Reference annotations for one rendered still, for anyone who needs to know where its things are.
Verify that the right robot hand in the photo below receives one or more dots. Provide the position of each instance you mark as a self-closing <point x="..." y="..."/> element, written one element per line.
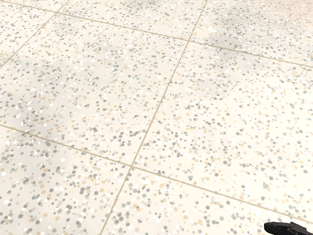
<point x="284" y="228"/>

